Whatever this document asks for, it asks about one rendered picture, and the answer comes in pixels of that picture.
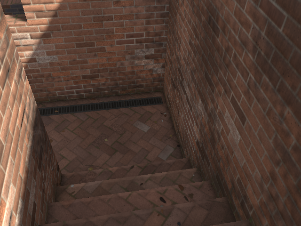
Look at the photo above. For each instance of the stairs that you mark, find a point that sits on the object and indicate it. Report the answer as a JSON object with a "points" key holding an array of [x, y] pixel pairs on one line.
{"points": [[162, 193]]}

